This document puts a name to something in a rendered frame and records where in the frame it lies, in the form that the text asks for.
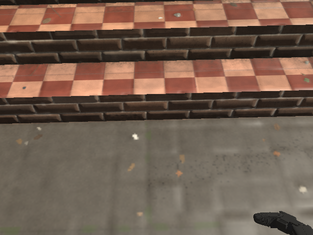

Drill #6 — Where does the robot right hand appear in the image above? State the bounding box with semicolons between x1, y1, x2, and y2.
253;211;313;235

